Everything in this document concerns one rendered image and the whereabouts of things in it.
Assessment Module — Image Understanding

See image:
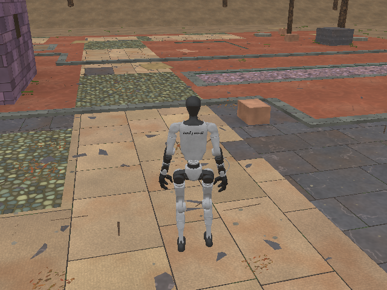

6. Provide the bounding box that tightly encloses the robot left hand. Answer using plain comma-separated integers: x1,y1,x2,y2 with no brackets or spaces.
159,173,173,190

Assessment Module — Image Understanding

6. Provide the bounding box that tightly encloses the left robot upper arm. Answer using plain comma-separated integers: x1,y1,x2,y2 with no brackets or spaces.
166,122,181,155

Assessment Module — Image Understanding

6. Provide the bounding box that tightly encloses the robot right hand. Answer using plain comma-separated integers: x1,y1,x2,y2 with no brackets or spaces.
213,176,228,192

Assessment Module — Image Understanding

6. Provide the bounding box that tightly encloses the right robot upper arm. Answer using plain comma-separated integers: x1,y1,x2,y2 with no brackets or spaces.
206,122,221,156

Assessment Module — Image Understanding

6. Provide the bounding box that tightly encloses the robot right thigh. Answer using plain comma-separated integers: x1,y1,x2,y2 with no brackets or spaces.
202,168,214,210

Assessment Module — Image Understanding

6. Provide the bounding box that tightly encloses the left robot forearm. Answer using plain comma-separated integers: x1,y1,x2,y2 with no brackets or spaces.
160,147,172,175

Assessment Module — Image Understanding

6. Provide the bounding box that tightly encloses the left robot foot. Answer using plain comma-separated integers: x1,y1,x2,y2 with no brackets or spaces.
177,236,186,252

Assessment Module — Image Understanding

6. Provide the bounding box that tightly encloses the right robot forearm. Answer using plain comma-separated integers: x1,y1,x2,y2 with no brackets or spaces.
215,148,226,177

